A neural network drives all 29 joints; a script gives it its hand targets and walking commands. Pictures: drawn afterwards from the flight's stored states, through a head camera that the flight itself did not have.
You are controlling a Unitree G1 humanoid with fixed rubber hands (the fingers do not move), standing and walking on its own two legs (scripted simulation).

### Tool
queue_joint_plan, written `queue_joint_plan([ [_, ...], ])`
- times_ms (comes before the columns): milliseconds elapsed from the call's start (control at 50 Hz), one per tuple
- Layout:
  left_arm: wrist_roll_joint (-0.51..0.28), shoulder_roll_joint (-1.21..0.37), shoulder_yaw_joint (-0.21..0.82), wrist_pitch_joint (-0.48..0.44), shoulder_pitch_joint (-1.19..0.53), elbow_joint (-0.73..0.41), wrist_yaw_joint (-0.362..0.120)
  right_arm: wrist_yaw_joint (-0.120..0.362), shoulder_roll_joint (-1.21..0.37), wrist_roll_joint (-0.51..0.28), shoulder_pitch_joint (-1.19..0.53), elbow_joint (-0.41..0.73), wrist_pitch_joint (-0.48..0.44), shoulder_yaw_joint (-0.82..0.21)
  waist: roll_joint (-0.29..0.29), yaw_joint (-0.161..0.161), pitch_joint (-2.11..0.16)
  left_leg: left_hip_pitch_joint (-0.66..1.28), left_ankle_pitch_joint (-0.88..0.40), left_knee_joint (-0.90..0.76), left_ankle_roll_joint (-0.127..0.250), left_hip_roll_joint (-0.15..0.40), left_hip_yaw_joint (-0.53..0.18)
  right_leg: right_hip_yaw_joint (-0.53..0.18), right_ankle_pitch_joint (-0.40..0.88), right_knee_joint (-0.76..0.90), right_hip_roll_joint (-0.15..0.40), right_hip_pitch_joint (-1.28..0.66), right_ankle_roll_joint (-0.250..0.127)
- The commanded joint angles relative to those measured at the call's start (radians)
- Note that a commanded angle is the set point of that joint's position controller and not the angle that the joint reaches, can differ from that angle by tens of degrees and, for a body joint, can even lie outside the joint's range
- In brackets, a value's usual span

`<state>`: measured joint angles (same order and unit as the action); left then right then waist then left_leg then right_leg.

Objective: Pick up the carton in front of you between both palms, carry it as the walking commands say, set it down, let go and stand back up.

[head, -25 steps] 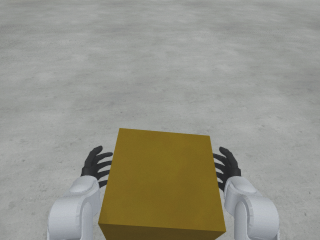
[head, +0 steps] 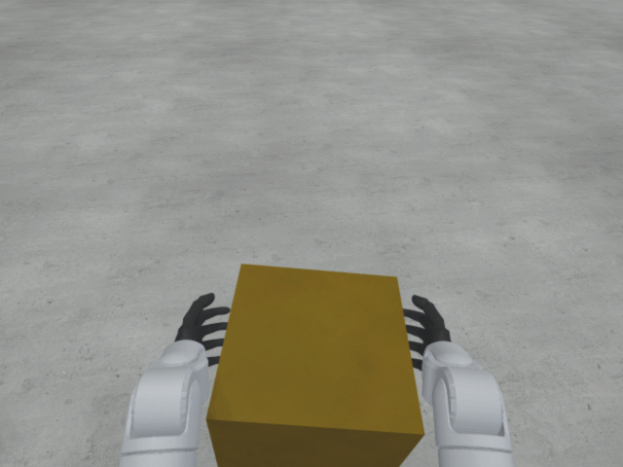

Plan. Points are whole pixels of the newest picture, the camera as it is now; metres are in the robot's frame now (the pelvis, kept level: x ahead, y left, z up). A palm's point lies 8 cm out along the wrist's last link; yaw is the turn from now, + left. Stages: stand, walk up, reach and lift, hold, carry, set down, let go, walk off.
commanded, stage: carry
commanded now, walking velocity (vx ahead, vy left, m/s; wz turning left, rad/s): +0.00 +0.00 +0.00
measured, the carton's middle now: (309, 385) +0.26 +0.00 -0.02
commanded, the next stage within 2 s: none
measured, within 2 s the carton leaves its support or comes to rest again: neither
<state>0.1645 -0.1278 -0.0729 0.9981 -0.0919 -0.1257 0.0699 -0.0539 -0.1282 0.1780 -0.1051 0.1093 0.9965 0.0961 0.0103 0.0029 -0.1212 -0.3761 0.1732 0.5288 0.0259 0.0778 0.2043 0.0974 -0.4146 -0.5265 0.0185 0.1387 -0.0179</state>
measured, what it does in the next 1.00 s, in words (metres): lifts its right foot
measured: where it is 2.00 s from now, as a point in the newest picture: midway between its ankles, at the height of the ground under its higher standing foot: outside the picture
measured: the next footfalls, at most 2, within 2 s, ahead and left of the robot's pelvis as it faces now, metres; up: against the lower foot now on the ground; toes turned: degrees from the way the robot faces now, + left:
right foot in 1.16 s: +0.31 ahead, -0.13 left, +0.00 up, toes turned -11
left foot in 1.50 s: +0.45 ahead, +0.09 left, +0.00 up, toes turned -18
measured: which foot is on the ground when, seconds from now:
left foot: down 0.00-1.00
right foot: down 0.00-0.82, up 0.84-1.00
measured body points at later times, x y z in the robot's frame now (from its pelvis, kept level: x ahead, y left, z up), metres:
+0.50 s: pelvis -0.02 +0.00 +0.00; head -0.03 +0.00 +0.45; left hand +0.29 +0.15 +0.03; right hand +0.29 -0.16 +0.03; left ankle +0.07 +0.11 -0.73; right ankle -0.08 -0.10 -0.73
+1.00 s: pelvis +0.09 +0.02 +0.02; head +0.11 +0.02 +0.47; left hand +0.40 +0.16 +0.05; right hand +0.39 -0.15 +0.05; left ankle +0.06 +0.11 -0.73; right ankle +0.11 -0.12 -0.69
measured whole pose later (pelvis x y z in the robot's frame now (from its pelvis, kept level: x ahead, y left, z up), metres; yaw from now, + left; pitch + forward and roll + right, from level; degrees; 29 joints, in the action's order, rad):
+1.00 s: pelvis +0.09 +0.02 +0.02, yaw -1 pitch +4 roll -1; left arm 0.21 -0.13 -0.13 0.73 -0.16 0.05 0.04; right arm -0.04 -0.14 0.21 -0.18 -0.07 0.73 0.14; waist -0.02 0.02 -0.05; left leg -0.15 0.20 0.27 0.02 0.07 0.23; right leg 0.12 -0.35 -0.72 0.07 0.45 0.00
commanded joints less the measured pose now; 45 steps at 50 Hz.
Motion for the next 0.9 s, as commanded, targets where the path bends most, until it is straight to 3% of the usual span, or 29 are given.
queue_joint_plan([
  [0,-0.208,-0.745,0.489,-0.091,-0.426,-0.013,-0.173,0.172,-0.736,-0.228,-0.425,0.019,-0.089,-0.507,0.003,-0.002,-0.141,0.205,-0.188,-0.043,0.009,0.093,-0.122,-0.089,0.289,0.114,0.123,0.124,-0.017],
  [180,-0.146,-0.797,0.406,-0.298,-0.529,0.215,-0.229,0.233,-0.780,-0.152,-0.524,-0.226,-0.295,-0.408,-0.003,-0.003,-0.166,0.212,-0.166,-0.049,0.005,0.095,-0.124,-0.096,0.253,0.111,0.117,0.127,-0.024],
  [260,-0.151,-0.858,0.419,-0.368,-0.588,0.265,-0.255,0.260,-0.839,-0.151,-0.576,-0.284,-0.366,-0.420,-0.007,-0.002,-0.186,0.218,-0.181,-0.047,0.006,0.098,-0.126,-0.097,0.258,0.102,0.114,0.118,-0.024],
  [400,-0.192,-0.932,0.502,-0.339,-0.572,0.202,-0.267,0.271,-0.911,-0.195,-0.554,-0.218,-0.338,-0.501,-0.011,-0.002,-0.232,0.230,-0.256,-0.030,0.014,0.102,-0.123,-0.091,0.319,0.068,0.110,0.091,-0.024],
  [520,-0.175,-0.904,0.472,-0.298,-0.527,0.203,-0.262,0.265,-0.880,-0.178,-0.516,-0.218,-0.297,-0.469,-0.006,-0.003,-0.213,0.215,-0.255,-0.026,0.014,0.101,-0.122,-0.092,0.334,0.066,0.112,0.099,-0.023],
  [540,-0.175,-0.904,0.470,-0.298,-0.531,0.203,-0.262,0.266,-0.885,-0.178,-0.518,-0.219,-0.297,-0.469,-0.004,-0.004,-0.210,0.211,-0.164,-0.049,0.007,0.102,-0.117,-0.093,0.252,0.094,0.117,0.097,-0.022],
  [580,-0.179,-0.905,0.476,-0.301,-0.560,0.189,-0.262,0.267,-0.898,-0.185,-0.553,-0.201,-0.300,-0.478,0.030,-0.009,-0.154,0.176,0.169,-0.084,-0.012,0.078,-0.094,-0.137,-0.083,0.223,0.139,0.107,-0.043],
  [600,-0.181,-0.905,0.477,-0.304,-0.587,0.181,-0.262,0.267,-0.898,-0.190,-0.573,-0.195,-0.302,-0.480,0.068,-0.011,-0.099,0.113,0.256,-0.055,-0.029,0.053,-0.065,-0.202,-0.232,0.306,0.174,0.106,-0.071],
  [620,-0.183,-0.907,0.474,-0.306,-0.609,0.176,-0.262,0.267,-0.897,-0.191,-0.599,-0.185,-0.306,-0.482,0.105,-0.012,-0.035,0.045,0.243,0.010,-0.043,0.021,-0.017,-0.273,-0.309,0.380,0.223,0.096,-0.096],
  [640,-0.184,-0.909,0.471,-0.309,-0.626,0.176,-0.263,0.267,-0.893,-0.192,-0.617,-0.184,-0.310,-0.481,0.120,-0.015,0.011,-0.014,0.204,0.060,-0.048,0.005,0.001,-0.310,-0.304,0.414,0.260,0.074,-0.117],
  [680,-0.180,-0.907,0.471,-0.310,-0.622,0.182,-0.260,0.267,-0.891,-0.200,-0.626,-0.191,-0.312,-0.482,0.113,-0.020,0.016,-0.076,0.181,0.069,-0.043,0.015,-0.014,-0.291,-0.134,0.395,0.272,-0.021,-0.137],
  [720,-0.175,-0.904,0.471,-0.307,-0.597,0.190,-0.255,0.267,-0.882,-0.202,-0.591,-0.213,-0.309,-0.476,0.099,-0.012,-0.042,-0.028,0.153,-0.030,-0.032,-0.011,0.017,-0.201,0.171,0.279,0.238,-0.123,-0.121],
  [740,-0.169,-0.902,0.470,-0.303,-0.575,0.200,-0.252,0.267,-0.879,-0.201,-0.566,-0.226,-0.307,-0.470,0.077,-0.004,-0.090,0.104,0.108,-0.101,-0.024,-0.021,0.027,-0.133,0.256,0.192,0.203,-0.097,-0.095],
  [760,-0.162,-0.896,0.467,-0.298,-0.543,0.207,-0.251,0.267,-0.881,-0.200,-0.551,-0.235,-0.306,-0.463,0.030,0.001,-0.153,0.301,0.088,-0.128,-0.005,0.000,-0.013,-0.050,0.353,0.093,0.152,0.007,-0.051],
  [780,-0.157,-0.896,0.469,-0.294,-0.553,0.199,-0.253,0.266,-0.878,-0.189,-0.512,-0.255,-0.304,-0.450,-0.124,0.018,-0.198,0.456,0.076,-0.200,0.065,0.133,-0.236,0.038,0.348,-0.115,0.087,0.161,0.006],
  [800,-0.157,-0.899,0.468,-0.292,-0.563,0.199,-0.256,0.264,-0.878,-0.170,-0.478,-0.265,-0.302,-0.437,-0.263,0.031,-0.221,0.613,-0.014,-0.273,0.162,0.281,-0.495,0.058,0.098,-0.296,0.025,0.388,0.028],
  [820,-0.167,-0.899,0.473,-0.294,-0.564,0.194,-0.260,0.263,-0.878,-0.164,-0.462,-0.259,-0.303,-0.438,-0.256,0.033,-0.191,0.645,-0.135,-0.306,0.221,0.357,-0.589,-0.004,-0.142,-0.411,0.012,0.522,0.022],
  [840,-0.177,-0.908,0.485,-0.300,-0.557,0.191,-0.262,0.261,-0.883,-0.173,-0.475,-0.232,-0.305,-0.453,-0.151,0.030,-0.191,0.636,-0.159,-0.306,0.231,0.376,-0.558,-0.060,-0.159,-0.469,0.052,0.563,0.012],
  [860,-0.187,-0.917,0.494,-0.306,-0.551,0.179,-0.263,0.260,-0.897,-0.191,-0.499,-0.197,-0.310,-0.480,-0.084,0.027,-0.207,0.626,-0.102,-0.318,0.206,0.362,-0.508,-0.076,-0.147,-0.449,0.077,0.565,0.002],
  [880,-0.199,-0.928,0.510,-0.311,-0.557,0.159,-0.262,0.258,-0.907,-0.209,-0.532,-0.155,-0.314,-0.513,-0.058,0.024,-0.193,0.583,-0.038,-0.354,0.169,0.342,-0.435,-0.069,-0.101,-0.371,0.095,0.542,0.001],
])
